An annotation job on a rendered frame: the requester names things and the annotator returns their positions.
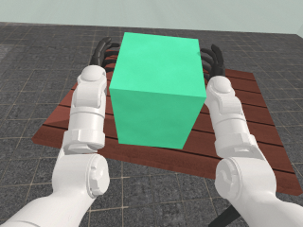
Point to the left robot forearm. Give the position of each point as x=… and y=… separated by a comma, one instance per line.
x=87, y=114

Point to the left robot hand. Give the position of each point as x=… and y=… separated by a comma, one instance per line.
x=100, y=54

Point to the table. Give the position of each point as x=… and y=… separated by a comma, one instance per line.
x=198, y=157

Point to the right robot upper arm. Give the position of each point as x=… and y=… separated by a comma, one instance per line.
x=250, y=186

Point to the left robot upper arm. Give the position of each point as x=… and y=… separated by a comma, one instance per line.
x=77, y=180

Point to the carton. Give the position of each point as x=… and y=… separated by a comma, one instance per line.
x=157, y=90

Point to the right robot forearm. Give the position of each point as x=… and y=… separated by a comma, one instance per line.
x=233, y=138

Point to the right robot hand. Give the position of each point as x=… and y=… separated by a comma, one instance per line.
x=216, y=67

